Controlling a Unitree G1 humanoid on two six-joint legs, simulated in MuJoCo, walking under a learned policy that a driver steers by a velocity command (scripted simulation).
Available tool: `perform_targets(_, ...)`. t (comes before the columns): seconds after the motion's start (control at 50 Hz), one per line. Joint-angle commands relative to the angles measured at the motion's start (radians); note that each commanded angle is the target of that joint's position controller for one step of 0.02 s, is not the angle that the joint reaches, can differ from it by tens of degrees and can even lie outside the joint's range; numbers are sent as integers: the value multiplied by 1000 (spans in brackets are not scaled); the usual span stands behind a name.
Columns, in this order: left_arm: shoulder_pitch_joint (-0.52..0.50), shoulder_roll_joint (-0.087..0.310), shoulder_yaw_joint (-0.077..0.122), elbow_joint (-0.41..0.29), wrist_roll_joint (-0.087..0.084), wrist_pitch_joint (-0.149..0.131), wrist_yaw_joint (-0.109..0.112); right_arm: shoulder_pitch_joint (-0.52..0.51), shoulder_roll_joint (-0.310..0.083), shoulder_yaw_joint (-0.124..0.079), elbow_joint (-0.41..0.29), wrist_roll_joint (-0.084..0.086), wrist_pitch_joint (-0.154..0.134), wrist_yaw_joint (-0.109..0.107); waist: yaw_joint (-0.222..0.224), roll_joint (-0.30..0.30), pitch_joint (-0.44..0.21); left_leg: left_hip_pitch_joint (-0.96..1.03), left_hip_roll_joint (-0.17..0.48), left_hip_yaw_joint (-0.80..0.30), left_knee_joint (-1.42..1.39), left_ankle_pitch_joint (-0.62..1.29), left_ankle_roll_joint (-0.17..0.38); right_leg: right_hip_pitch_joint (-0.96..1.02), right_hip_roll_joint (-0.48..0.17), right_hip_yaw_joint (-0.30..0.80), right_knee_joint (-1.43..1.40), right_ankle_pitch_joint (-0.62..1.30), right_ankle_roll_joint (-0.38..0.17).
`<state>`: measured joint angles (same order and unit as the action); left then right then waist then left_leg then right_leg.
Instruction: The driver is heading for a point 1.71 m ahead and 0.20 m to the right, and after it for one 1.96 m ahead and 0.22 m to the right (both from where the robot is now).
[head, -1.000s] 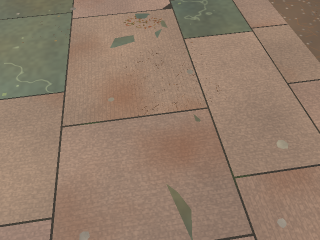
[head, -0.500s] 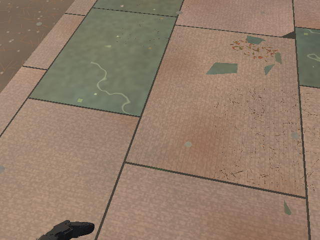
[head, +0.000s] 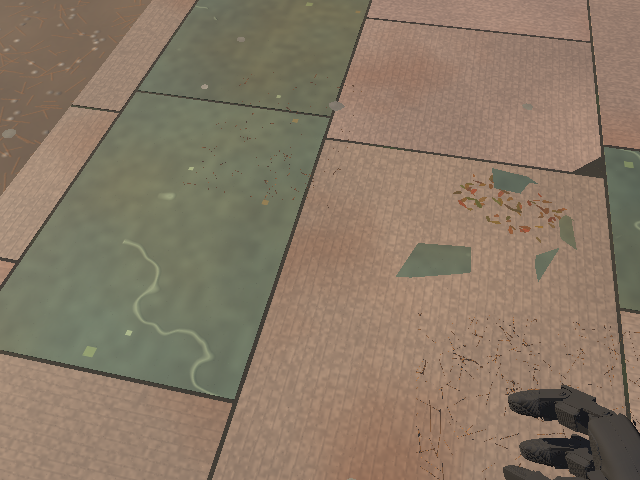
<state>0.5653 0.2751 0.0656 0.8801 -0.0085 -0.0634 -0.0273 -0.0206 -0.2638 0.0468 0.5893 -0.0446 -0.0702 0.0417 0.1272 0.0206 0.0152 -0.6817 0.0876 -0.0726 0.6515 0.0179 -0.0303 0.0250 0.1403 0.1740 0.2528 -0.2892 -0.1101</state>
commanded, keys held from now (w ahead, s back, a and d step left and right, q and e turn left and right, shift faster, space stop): w+e+shift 0.26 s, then w+shift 0.26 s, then w+q+shift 0.48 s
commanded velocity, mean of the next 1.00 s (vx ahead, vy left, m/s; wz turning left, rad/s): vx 1.00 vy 0.00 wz -0.16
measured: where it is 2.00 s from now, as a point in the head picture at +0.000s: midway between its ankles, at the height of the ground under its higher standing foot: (455, 83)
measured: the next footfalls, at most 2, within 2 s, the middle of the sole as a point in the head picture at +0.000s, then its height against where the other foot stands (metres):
left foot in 0.10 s outside the picture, level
right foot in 0.54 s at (464, 414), level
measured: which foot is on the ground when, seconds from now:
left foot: up 0.00-0.08, down 0.10-0.54, up 0.56-0.96, down 0.98-1.00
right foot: down 0.00-0.12, up 0.14-0.52, down 0.54-0.98, up 1.00-1.00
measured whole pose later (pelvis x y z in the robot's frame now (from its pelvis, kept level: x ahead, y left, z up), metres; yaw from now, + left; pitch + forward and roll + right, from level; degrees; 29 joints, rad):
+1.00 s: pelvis +0.94 -0.20 -0.04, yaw -8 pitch +0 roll -2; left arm 0.40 0.26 0.03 0.89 0.04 -0.07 0.03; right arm 0.16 -0.30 -0.03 0.76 -0.01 -0.03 0.05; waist -0.03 0.02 0.04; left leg -0.53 -0.09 0.14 0.67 -0.19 0.21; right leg 0.11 0.03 -0.21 0.90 -0.38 0.00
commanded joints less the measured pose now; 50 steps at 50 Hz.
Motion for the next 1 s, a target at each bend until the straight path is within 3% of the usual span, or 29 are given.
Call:
perform_targets(0.02,-74,199,53,-84,-9,-23,7,-89,-101,-30,-80,11,-12,-11,-49,-66,50,279,-73,70,-99,87,5,-235,-201,199,-81,446,-95)
perform_targets(0.06,-72,219,58,-79,-2,-16,19,-14,-138,-49,-61,8,-18,-26,-84,-66,-21,397,-112,71,-154,-37,25,-143,-203,197,82,686,-58)
perform_targets(0.08,-85,249,64,-80,3,-15,18,115,-171,-67,-26,10,-23,-40,-149,-57,-113,548,-128,80,-156,-118,40,-136,-181,174,258,790,-37)
perform_targets(0.1,-132,252,65,-93,5,-21,14,299,-208,-88,14,4,-29,-58,-252,-51,-205,787,-54,24,-131,-180,62,-263,-141,157,498,698,-18)
perform_targets(0.12,-159,142,35,-125,11,-35,17,540,-286,-121,41,-19,-30,-82,-334,68,-370,1029,190,-212,-135,-552,94,-409,-93,79,829,323,-25)
perform_targets(0.14,-62,51,4,-188,-36,-30,16,469,-353,-136,38,-32,-21,-75,-217,397,-496,1174,424,-781,-346,-801,196,-686,-9,-27,1098,-203,2)
perform_targets(0.16,-121,118,5,-156,-7,-8,27,379,-263,-136,25,-24,-9,-70,-214,231,-342,1055,377,-754,-374,-877,208,-816,-113,-59,1163,-107,-10)
perform_targets(0.18,-224,139,10,-156,14,2,19,333,-166,-114,25,-17,-9,-66,-229,96,-201,932,321,-553,-359,-725,190,-836,-152,-82,1128,-33,-6)
perform_targets(0.2,-279,127,10,-163,24,9,8,333,-128,-105,51,-19,-11,-61,-219,12,-104,812,282,-401,-374,-496,179,-814,-181,-90,1086,-7,3)
perform_targets(0.28,-392,45,-13,-239,44,59,-33,399,-76,-92,155,17,-44,-45,-154,76,5,663,215,-98,-433,-109,137,-834,-247,-101,1026,-12,17)
perform_targets(0.36,-504,44,-40,-319,47,50,-60,331,-109,-97,178,17,-67,-36,-88,64,75,531,143,135,-550,25,123,-767,-230,-121,751,198,19)
perform_targets(0.4,-571,46,-52,-328,46,43,-74,363,-136,-100,202,23,-70,-32,-106,18,120,446,122,225,-649,105,122,-585,-182,-228,552,305,-1)
perform_targets(0.46,-575,83,-47,-308,50,34,-62,445,-222,-113,242,22,-58,-38,-92,37,85,625,146,274,-538,709,131,-460,-78,-311,459,247,-47)
perform_targets(0.5,-353,138,-22,-241,62,30,-40,449,-291,-124,251,18,-29,-54,34,101,-70,678,177,282,-170,1004,129,-203,-17,-300,427,105,-86)
perform_targets(0.52,-156,178,0,-178,68,29,-22,426,-292,-122,244,23,-16,-61,136,85,-160,581,152,295,122,914,119,41,-25,-255,331,118,-111)
perform_targets(0.54,-98,262,27,-151,77,33,1,479,-192,-101,226,11,-11,-54,86,-51,-247,338,66,259,526,110,111,283,-224,-11,352,-91,-113)
perform_targets(0.56,-136,349,42,-192,74,33,12,593,-88,-77,169,53,-18,-39,-30,-269,-438,16,-94,91,899,-550,89,504,-548,574,208,-186,-202)
perform_targets(0.58,-129,301,48,-188,56,32,21,417,-190,-98,145,53,-25,-48,51,-66,-389,-81,-80,-41,924,-423,112,419,-504,561,94,-165,-176)
perform_targets(0.6,-178,259,36,-152,55,18,30,374,-159,-92,135,61,-29,-45,-10,-55,-169,-117,-39,-17,853,-340,110,233,-479,384,71,-42,-161)
perform_targets(0.62,-222,194,22,-137,57,2,26,383,-136,-85,157,52,-23,-40,-66,12,-53,-65,8,-9,752,-306,108,52,-439,268,40,64,-131)
perform_targets(0.68,-272,92,-8,-116,41,-36,20,461,-85,-83,220,26,38,-11,-163,-44,10,96,55,-22,623,-274,90,-191,-357,35,-68,112,-56)
perform_targets(0.76,-245,78,-11,-77,25,-73,5,253,-38,-78,153,35,52,7,-148,-83,123,-19,46,47,437,-73,95,-216,-279,-235,-162,431,16)
perform_targets(0.82,-235,72,-18,-63,20,-83,14,132,-36,-68,119,40,34,26,-134,-47,126,41,0,167,208,99,126,-174,-242,-377,-188,645,54)
perform_targets(0.88,-195,138,-13,-50,14,-86,44,116,-48,-65,108,32,31,41,-153,-69,87,149,-92,264,56,161,173,-24,-291,-427,-94,1167,101)
perform_targets(0.92,-220,200,5,-66,30,-55,73,264,-111,-86,154,31,41,32,-241,-125,-23,317,-172,288,44,57,194,62,-318,-420,112,1418,117)
perform_targets(0.94,-264,226,14,-82,41,-33,82,441,-162,-108,200,29,45,26,-337,-131,-104,493,-207,275,58,-5,216,35,-333,-410,345,1500,115)
perform_targets(0.96,-339,246,21,-108,52,-14,84,675,-209,-136,268,28,48,12,-450,-115,-186,724,-191,190,36,-83,264,-85,-335,-384,679,1411,105)
perform_targets(0.98,-371,198,14,-100,52,-9,61,717,-241,-162,287,44,54,-11,-455,20,-147,832,-141,91,-45,-145,316,-272,-180,-395,1120,607,99)
perform_targets(1.0,-338,29,-34,-176,69,-33,45,615,-303,-174,276,41,67,-20,-282,260,-101,966,-12,-208,48,62,403,-695,-44,-295,1475,-225,128)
